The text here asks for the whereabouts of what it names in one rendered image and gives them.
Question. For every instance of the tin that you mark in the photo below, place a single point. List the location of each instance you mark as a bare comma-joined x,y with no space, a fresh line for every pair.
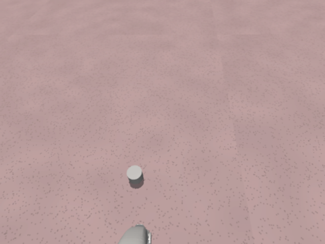
135,174

